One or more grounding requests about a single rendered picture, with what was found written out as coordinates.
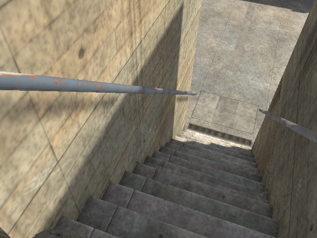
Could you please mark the stairs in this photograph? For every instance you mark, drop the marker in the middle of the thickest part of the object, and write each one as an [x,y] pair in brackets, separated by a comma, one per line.
[196,186]

